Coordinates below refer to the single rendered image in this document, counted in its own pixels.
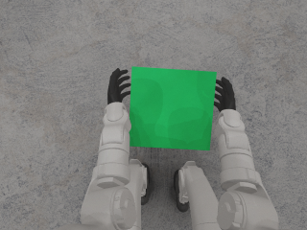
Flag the robot right upper arm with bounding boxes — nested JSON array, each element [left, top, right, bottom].
[[217, 190, 291, 230]]

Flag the robot left foot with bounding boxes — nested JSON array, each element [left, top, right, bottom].
[[141, 163, 150, 205]]

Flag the robot left forearm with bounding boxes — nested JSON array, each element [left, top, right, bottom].
[[81, 102, 131, 219]]

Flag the robot left hand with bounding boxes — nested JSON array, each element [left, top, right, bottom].
[[107, 68, 131, 104]]

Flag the robot right forearm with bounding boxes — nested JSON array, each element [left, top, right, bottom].
[[214, 109, 279, 229]]

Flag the carton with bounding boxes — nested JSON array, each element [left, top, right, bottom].
[[129, 66, 217, 150]]

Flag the robot left upper arm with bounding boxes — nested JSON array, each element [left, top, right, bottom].
[[56, 186, 137, 230]]

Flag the right robot thigh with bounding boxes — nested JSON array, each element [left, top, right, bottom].
[[178, 165, 222, 230]]

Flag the robot right hand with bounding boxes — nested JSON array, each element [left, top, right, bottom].
[[214, 77, 236, 113]]

